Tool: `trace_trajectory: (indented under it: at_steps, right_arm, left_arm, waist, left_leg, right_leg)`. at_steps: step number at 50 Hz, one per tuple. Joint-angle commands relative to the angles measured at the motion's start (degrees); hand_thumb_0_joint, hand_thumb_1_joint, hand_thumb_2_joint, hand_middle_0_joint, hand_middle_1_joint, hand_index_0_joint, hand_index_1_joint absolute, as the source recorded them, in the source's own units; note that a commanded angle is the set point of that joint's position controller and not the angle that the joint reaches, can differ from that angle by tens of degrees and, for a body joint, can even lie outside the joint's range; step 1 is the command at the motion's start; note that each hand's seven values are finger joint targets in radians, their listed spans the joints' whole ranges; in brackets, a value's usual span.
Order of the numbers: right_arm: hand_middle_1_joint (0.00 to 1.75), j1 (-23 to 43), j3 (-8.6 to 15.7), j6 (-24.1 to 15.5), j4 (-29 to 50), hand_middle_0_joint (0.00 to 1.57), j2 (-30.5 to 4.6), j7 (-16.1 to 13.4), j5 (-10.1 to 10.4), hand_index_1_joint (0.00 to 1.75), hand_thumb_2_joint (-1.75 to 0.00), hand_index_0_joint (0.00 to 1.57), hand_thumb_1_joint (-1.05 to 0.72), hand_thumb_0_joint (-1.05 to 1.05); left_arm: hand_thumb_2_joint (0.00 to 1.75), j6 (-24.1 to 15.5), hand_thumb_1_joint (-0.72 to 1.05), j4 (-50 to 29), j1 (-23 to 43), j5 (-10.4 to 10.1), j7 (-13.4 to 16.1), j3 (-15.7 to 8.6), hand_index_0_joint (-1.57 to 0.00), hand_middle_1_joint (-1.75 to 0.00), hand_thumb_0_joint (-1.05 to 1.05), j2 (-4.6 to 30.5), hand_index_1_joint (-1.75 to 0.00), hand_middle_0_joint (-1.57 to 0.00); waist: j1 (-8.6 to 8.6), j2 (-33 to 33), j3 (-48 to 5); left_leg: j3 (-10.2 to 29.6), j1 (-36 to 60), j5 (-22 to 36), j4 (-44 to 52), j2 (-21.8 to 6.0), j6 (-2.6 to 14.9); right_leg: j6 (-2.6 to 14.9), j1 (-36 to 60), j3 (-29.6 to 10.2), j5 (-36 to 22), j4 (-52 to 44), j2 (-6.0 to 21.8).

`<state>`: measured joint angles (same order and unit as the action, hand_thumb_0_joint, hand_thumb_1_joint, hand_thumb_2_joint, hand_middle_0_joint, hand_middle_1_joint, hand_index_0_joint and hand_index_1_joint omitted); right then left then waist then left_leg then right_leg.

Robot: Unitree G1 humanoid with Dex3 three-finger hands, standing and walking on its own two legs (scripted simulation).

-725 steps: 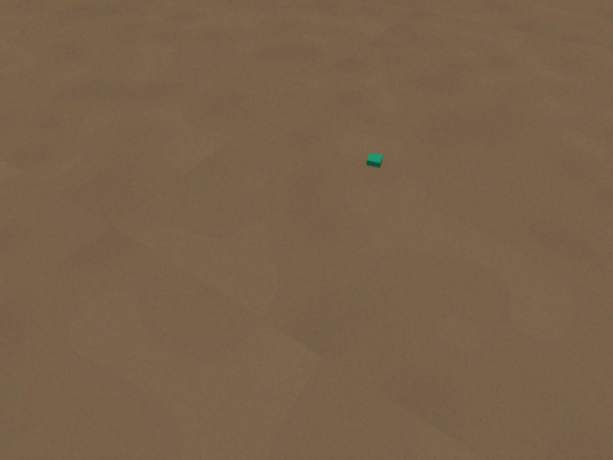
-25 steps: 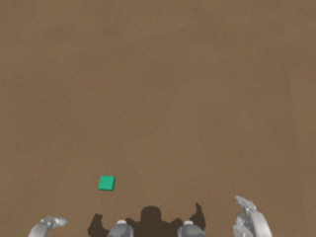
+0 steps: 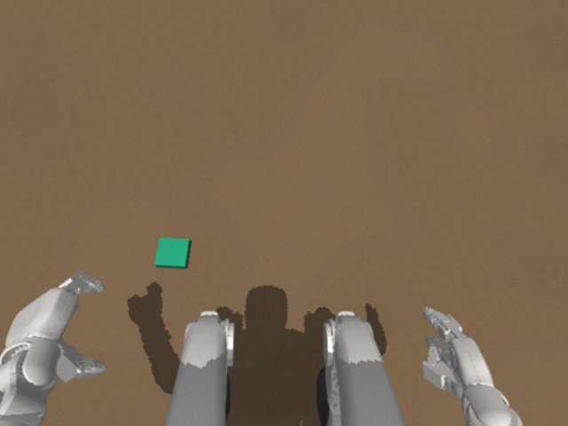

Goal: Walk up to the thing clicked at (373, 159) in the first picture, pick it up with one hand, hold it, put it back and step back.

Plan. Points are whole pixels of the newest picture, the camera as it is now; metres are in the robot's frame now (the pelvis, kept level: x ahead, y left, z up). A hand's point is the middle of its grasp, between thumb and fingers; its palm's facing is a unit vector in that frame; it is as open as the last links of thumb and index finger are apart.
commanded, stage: rise first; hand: left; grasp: from above
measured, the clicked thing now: (173, 253) +0.47 +0.27 -0.51
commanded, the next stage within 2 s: none
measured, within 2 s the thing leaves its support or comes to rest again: neither
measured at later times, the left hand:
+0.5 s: hand (118, 289) +0.34 +0.31 -0.29, palm faces -0.49 -0.15 -0.86, open 12.9 cm
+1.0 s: hand (128, 272) +0.39 +0.32 -0.35, palm faces -0.49 -0.01 -0.87, open 12.8 cm
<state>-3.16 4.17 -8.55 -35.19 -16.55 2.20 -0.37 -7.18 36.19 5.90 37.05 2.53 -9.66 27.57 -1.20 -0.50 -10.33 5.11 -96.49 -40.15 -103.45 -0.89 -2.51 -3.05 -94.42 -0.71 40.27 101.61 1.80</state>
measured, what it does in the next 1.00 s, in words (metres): lowers itself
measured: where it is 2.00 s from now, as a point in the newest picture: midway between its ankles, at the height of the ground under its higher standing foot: outside the picture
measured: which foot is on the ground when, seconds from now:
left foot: down 0.00-1.00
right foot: down 0.00-1.00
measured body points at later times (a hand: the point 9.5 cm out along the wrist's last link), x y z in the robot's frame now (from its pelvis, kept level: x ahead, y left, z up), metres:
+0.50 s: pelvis -0.05 +0.00 -0.16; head +0.17 +0.04 +0.23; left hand +0.36 +0.32 -0.24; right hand +0.03 -0.28 -0.28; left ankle +0.05 +0.14 -0.49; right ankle +0.05 -0.15 -0.49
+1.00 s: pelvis -0.04 +0.02 -0.19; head +0.19 +0.09 +0.19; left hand +0.41 +0.32 -0.30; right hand +0.04 -0.27 -0.30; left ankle +0.05 +0.14 -0.49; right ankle +0.05 -0.14 -0.49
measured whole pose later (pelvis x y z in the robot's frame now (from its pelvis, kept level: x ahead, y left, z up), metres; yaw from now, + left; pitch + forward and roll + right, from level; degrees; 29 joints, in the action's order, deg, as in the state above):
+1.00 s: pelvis -0.04 +0.02 -0.19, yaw -6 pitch +33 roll -10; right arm -4.2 -0.4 1.9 -44.1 -14.8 7.8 -8.6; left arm -25.5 76.7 46.1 78.5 20.5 -8.5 46.0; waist -8.8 1.5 -4.3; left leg 9.7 -132.1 -40.1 -139.1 1.7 -1.0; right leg -2.9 -126.0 -0.2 40.5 133.1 -0.6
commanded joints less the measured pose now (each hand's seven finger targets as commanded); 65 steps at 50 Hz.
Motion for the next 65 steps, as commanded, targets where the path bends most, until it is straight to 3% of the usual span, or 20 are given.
trace_trajectory:
  at_steps: [1,6,9,13,15,18,20,22,25,27,31,42,43,44,46,49,53,57,59,65]
  right_arm:
    - [0.30,-6.2,4.7,-0.8,3.1,0.20,-9.9,0.1,-0.1,0.30,-0.92,0.20,-0.96,0.00]
    - [0.30,-8.3,4.3,0.7,0.6,0.20,-10.5,0.6,-0.9,0.30,-0.92,0.20,-0.97,0.00]
    - [0.30,-8.4,4.0,1.7,0.0,0.20,-10.9,0.6,-1.2,0.30,-0.92,0.20,-0.97,0.00]
    - [0.30,-8.9,3.2,2.8,-0.6,0.20,-11.0,1.1,-1.7,0.30,-0.92,0.20,-0.97,0.00]
    - [0.30,-9.0,2.7,3.6,-1.0,0.20,-11.4,1.4,-2.0,0.30,-0.92,0.20,-0.97,0.00]
    - [0.30,-9.1,2.0,4.6,-1.7,0.20,-11.6,2.1,-2.9,0.30,-0.91,0.20,-0.94,0.00]
    - [0.30,-9.3,1.5,5.2,-2.8,0.20,-12.1,2.4,-3.5,0.30,-0.90,0.20,-0.89,0.00]
    - [0.30,-9.4,1.1,5.9,-3.3,0.20,-12.3,2.6,-4.0,0.30,-0.89,0.20,-0.87,0.00]
    - [0.30,-9.7,0.8,7.1,-4.1,0.20,-12.5,3.0,-4.7,0.30,-0.89,0.20,-0.88,0.00]
    - [0.30,-9.8,0.6,7.7,-4.8,0.20,-12.8,3.2,-5.2,0.30,-0.90,0.20,-0.89,0.00]
    - [0.30,-10.5,0.9,8.4,-5.8,0.20,-13.0,3.6,-5.9,0.30,-0.90,0.20,-0.89,0.00]
    - [0.30,-10.9,0.6,10.0,-6.6,0.20,-12.8,4.5,-7.7,0.30,-0.90,0.20,-0.90,0.00]
    - [0.30,-11.4,0.6,10.3,-8.0,0.20,-12.7,4.6,-7.7,0.30,-0.90,0.20,-0.90,0.00]
    - [0.30,-10.5,0.6,10.3,-6.9,0.20,-12.6,4.6,-7.9,0.30,-0.90,0.20,-0.90,0.00]
    - [0.30,-10.4,0.4,10.3,-7.5,0.20,-13.1,4.7,-8.2,0.30,-0.90,0.20,-0.90,0.00]
    - [0.30,-11.8,-0.1,10.3,-8.6,0.20,-12.6,5.0,-8.9,0.30,-0.90,0.20,-0.90,0.00]
    - [0.30,-10.6,-0.1,10.1,-7.8,0.20,-13.0,5.2,-9.6,0.30,-0.90,0.20,-0.90,0.00]
    - [0.30,-10.8,-0.7,9.5,-8.2,0.20,-12.9,5.3,-10.1,0.30,-0.90,0.20,-0.90,0.00]
    - [0.30,-10.8,-0.6,9.3,-8.2,0.20,-13.3,5.3,-10.4,0.30,-0.90,0.20,-0.90,0.00]
    - [0.30,-10.9,-1.3,8.5,-8.3,0.20,-13.0,5.4,-11.0,0.30,-0.90,0.20,-0.90,0.00]
  left_arm:
    - [0.84,-3.5,-0.40,-3.7,11.3,3.6,2.2,-5.8,-0.29,-0.87,0.00,16.8,-0.88,-0.29]
    - [0.82,-6.8,-0.38,3.2,22.3,9.8,1.8,-5.8,-0.32,-0.84,0.00,22.1,-0.84,-0.32]
    - [0.79,-9.0,-0.33,7.7,26.1,12.6,1.8,-6.8,-0.35,-0.81,0.00,25.8,-0.81,-0.35]
    - [0.81,-12.4,-0.36,10.3,31.1,16.0,1.9,-5.8,-0.34,-0.81,0.00,27.4,-0.82,-0.34]
    - [0.82,-14.3,-0.36,11.8,34.3,18.0,2.7,-6.8,-0.33,-0.79,0.00,30.7,-0.80,-0.34]
    - [0.85,-17.2,-0.36,12.4,39.6,20.2,4.9,-6.5,-0.29,-0.79,0.00,31.9,-0.80,-0.30]
    - [0.87,-18.6,-0.33,13.5,42.4,22.6,7.2,-7.7,-0.25,-0.78,0.00,34.5,-0.79,-0.26]
    - [0.88,-19.3,-0.33,16.7,43.6,25.1,9.7,-6.8,-0.23,-0.77,0.00,34.3,-0.78,-0.24]
    - [0.88,-19.0,-0.32,21.6,44.4,28.4,13.2,-5.7,-0.24,-0.73,0.00,33.1,-0.75,-0.26]
    - [0.87,-18.4,-0.32,23.0,47.1,30.6,15.1,-5.6,-0.25,-0.73,0.00,34.6,-0.75,-0.26]
    - [0.85,-17.1,-0.31,26.1,50.9,33.4,16.7,-2.8,-0.26,-0.71,0.00,33.4,-0.72,-0.27]
    - [0.80,-17.7,-0.27,29.7,54.7,38.6,18.3,-1.7,-0.28,-0.72,0.00,34.2,-0.72,-0.29]
    - [0.80,-17.4,-0.27,34.7,51.8,39.2,18.4,-1.8,-0.29,-0.71,0.00,33.9,-0.71,-0.30]
    - [0.80,-18.2,-0.27,29.8,55.3,39.5,18.8,-1.3,-0.29,-0.69,0.00,33.7,-0.70,-0.31]
    - [0.79,-18.5,-0.26,32.1,55.9,40.3,19.7,-1.9,-0.30,-0.70,0.00,34.5,-0.71,-0.30]
    - [0.79,-18.8,-0.26,34.6,55.5,40.7,21.1,-1.8,-0.30,-0.71,0.00,33.2,-0.72,-0.30]
    - [0.79,-19.1,-0.27,34.3,58.7,41.9,22.9,-2.1,-0.29,-0.72,0.00,34.8,-0.73,-0.30]
    - [0.80,-18.1,-0.28,39.0,58.3,42.7,24.5,-1.3,-0.28,-0.75,0.00,33.7,-0.75,-0.29]
    - [0.81,-17.8,-0.29,36.4,61.1,42.7,25.5,-3.0,-0.28,-0.76,0.00,36.3,-0.76,-0.28]
    - [0.82,-15.7,-0.30,40.4,60.6,42.7,26.4,-1.7,-0.26,-0.82,0.00,35.1,-0.81,-0.25]
  waist:
    - [-0.14,-5.5,-32.6]
    - [-0.48,-2.7,-34.4]
    - [0.34,-1.6,-34.1]
    - [-0.36,-2.2,-32.2]
    - [-0.21,-3.7,-31.6]
    - [-1.41,-6.5,-30.7]
    - [-1.29,-9.2,-31.7]
    - [-2.01,-9.9,-30.3]
    - [-3.27,-9.6,-29.0]
    - [-3.47,-11.3,-29.6]
    - [-5.34,-12.3,-30.5]
    - [-6.73,-14.8,-30.7]
    - [-6.81,-13.1,-29.0]
    - [-6.83,-14.4,-30.0]
    - [-7.28,-16.3,-29.7]
    - [-8.06,-15.5,-30.0]
    - [-8.10,-16.7,-31.8]
    - [-9.07,-16.2,-28.3]
    - [-8.43,-17.9,-31.6]
    - [-9.71,-16.9,-29.8]
  left_leg:
    - [-2.8,20.1,23.4,6.6,0.4,2.75]
    - [-4.1,10.4,16.5,-1.3,0.7,3.58]
    - [-4.6,5.4,11.5,-3.5,0.9,3.66]
    - [-4.7,0.7,6.2,-6.3,1.2,4.02]
    - [-4.6,-1.0,4.8,-7.6,1.3,3.93]
    - [-3.8,-1.8,2.3,-9.1,1.4,3.88]
    - [-3.4,-0.4,2.9,-10.2,1.5,3.56]
    - [-3.1,-1.3,2.0,-10.9,1.6,3.52]
    - [-3.4,-2.5,2.9,-12.4,2.2,3.66]
    - [-3.5,-2.2,3.8,-13.2,2.4,3.59]
    - [-3.0,-1.0,6.1,-15.1,2.5,3.59]
    - [-2.0,-0.9,11.1,-17.7,2.6,3.12]
    - [-1.9,-2.0,10.0,-17.9,2.5,3.33]
    - [-1.9,-1.2,10.6,-18.0,2.5,3.22]
    - [-1.2,-0.5,11.4,-18.1,2.2,2.76]
    - [-1.3,-0.2,13.9,-19.5,2.1,2.96]
    - [-1.7,-0.9,13.4,-20.4,2.3,3.15]
    - [-1.4,-2.3,10.2,-20.0,2.3,3.17]
    - [-1.8,-1.8,10.4,-20.4,2.3,3.12]
    - [-2.1,-4.4,9.9,-21.7,2.6,3.67]
  right_leg:
    - [4.02,8.6,3.7,-20.1,-5.0,-1.9]
    - [3.76,5.8,3.6,-15.8,-0.9,-2.2]
    - [3.73,3.8,4.0,-11.3,1.0,-2.5]
    - [3.79,-0.1,4.9,-6.0,3.4,-3.0]
    - [3.97,-2.4,5.3,-4.3,5.4,-3.2]
    - [4.27,-6.9,6.2,-2.2,8.1,-3.5]
    - [4.45,-9.2,6.8,-2.9,10.2,-3.4]
    - [4.59,-11.9,7.5,-2.6,11.7,-3.6]
    - [4.63,-13.9,8.0,-3.4,12.5,-3.6]
    - [4.75,-15.1,8.2,-4.3,13.6,-3.4]
    - [4.75,-17.0,8.7,-7.1,15.7,-3.3]
    - [4.62,-18.8,9.0,-10.7,19.4,-3.2]
    - [4.66,-19.7,9.1,-10.0,19.2,-3.4]
    - [4.71,-19.9,9.1,-10.2,19.4,-3.4]
    - [4.69,-21.7,9.2,-10.9,21.2,-3.2]
    - [4.36,-21.2,9.5,-12.8,21.5,-3.4]
    - [4.35,-21.5,9.4,-12.6,22.2,-3.7]
    - [4.43,-23.8,9.9,-10.1,22.2,-3.7]
    - [4.21,-22.7,9.7,-10.6,22.8,-3.6]
    - [4.13,-22.6,9.7,-10.9,22.8,-4.0]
